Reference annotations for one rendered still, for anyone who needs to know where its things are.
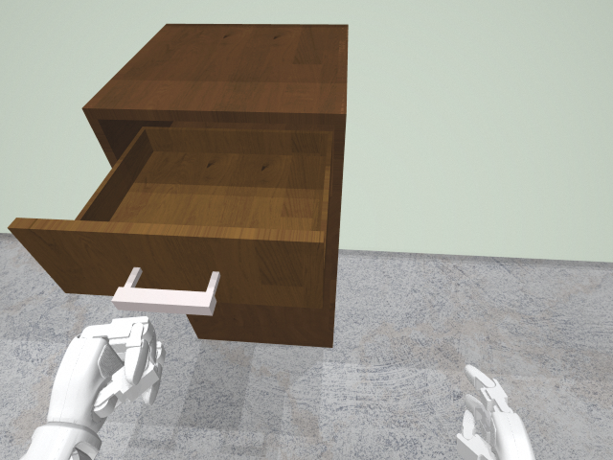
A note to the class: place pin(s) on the drawer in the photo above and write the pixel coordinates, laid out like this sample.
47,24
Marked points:
182,202

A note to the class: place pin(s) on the handle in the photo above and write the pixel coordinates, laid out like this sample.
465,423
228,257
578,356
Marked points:
130,298

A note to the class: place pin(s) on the cabinet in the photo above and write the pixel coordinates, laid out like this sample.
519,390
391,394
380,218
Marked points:
242,76

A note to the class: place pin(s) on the robot right hand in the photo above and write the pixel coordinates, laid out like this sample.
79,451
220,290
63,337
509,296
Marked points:
499,425

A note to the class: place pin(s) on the robot left hand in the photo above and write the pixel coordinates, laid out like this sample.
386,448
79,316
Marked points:
124,351

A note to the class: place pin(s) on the robot left forearm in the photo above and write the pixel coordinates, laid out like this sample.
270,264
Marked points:
63,441

